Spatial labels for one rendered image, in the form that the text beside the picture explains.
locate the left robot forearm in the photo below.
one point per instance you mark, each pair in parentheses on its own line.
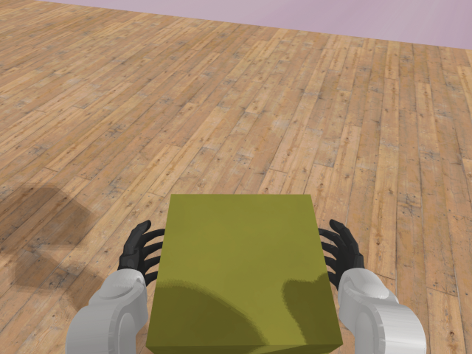
(113,317)

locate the right robot forearm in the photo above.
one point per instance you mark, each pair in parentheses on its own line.
(373,314)

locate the robot right hand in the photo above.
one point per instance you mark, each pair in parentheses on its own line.
(346,253)

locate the carton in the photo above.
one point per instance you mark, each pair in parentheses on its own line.
(242,274)

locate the robot left hand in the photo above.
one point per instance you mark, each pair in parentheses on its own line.
(134,252)

